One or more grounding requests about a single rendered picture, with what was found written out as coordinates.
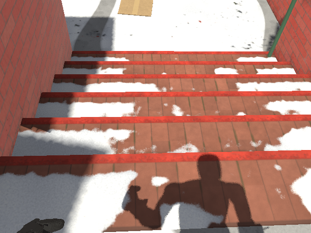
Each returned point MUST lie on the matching left robot hand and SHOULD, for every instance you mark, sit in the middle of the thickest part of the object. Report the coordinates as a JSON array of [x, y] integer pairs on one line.
[[47, 225]]

